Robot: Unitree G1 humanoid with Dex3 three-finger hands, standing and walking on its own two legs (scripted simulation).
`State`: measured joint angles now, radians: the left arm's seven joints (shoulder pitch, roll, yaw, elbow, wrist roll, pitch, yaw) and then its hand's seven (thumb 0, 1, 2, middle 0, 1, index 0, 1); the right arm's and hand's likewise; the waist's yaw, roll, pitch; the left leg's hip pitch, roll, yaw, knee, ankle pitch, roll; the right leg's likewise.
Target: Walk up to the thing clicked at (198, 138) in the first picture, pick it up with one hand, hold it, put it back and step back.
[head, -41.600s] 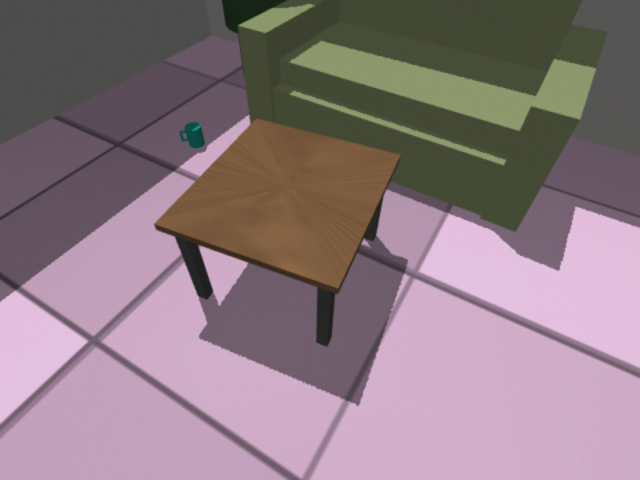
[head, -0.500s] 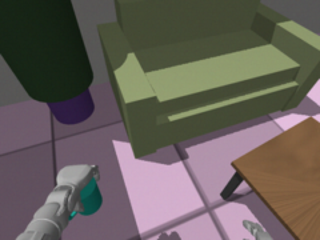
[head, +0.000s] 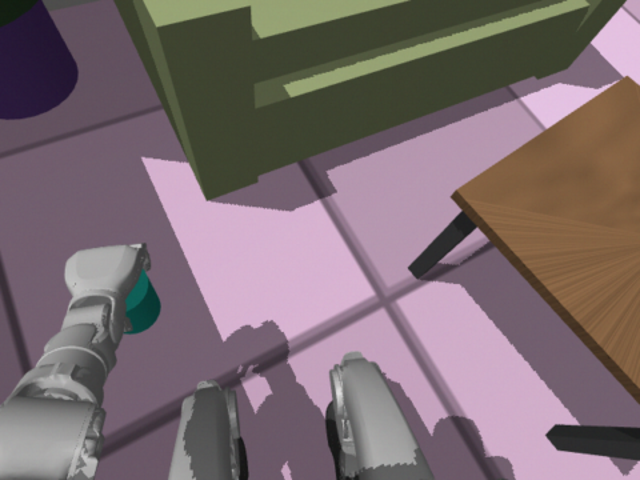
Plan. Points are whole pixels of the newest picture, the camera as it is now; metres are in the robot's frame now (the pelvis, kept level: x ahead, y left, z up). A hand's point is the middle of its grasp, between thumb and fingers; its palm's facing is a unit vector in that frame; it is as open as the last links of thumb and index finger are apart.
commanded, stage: crouch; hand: left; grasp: from above
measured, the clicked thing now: (119, 308) +0.40 +0.23 -0.19
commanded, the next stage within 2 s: lower in 1.14 s
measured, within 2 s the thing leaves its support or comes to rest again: rests again in 1.88 s
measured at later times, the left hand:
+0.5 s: hand (152, 306) +0.43 +0.22 -0.31, palm faces -0.47 -0.02 -0.88, open 10.4 cm
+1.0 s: hand (162, 305) +0.45 +0.21 -0.38, palm faces -0.49 -0.03 -0.87, open 10.4 cm
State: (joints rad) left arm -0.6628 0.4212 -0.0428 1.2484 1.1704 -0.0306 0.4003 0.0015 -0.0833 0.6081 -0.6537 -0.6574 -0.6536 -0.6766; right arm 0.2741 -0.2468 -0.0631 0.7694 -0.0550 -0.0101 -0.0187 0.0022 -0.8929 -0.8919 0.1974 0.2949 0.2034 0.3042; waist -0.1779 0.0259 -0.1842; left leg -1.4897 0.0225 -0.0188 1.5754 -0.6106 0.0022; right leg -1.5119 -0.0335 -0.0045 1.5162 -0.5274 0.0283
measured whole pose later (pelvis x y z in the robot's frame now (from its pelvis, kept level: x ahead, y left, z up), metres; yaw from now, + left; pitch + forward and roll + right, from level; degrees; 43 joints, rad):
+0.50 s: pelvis -0.01 +0.00 -0.13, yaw +0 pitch +39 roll -4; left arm -0.83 0.51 0.04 1.32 1.23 -0.09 0.41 0.00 -0.13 0.67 -0.67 -0.66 -0.67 -0.68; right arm 0.18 -0.26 -0.02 0.72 -0.11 -0.09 0.06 0.00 -0.90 -0.90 0.20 0.30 0.21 0.30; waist -0.22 0.03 -0.15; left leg -2.00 -0.01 -0.07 2.04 -0.72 -0.01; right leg -2.01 -0.05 -0.02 1.97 -0.63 0.03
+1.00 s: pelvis -0.02 +0.00 -0.19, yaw -1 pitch +38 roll -5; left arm -0.94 0.60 0.07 1.42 1.25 -0.12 0.40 0.00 -0.14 0.70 -0.65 -0.68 -0.65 -0.70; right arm 0.22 -0.26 0.01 0.73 -0.12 -0.08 0.10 0.00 -0.90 -0.89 0.20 0.29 0.20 0.30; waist -0.28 0.02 -0.09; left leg -2.17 -0.01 -0.08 2.22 -0.72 -0.01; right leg -2.17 -0.05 -0.02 2.13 -0.63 0.03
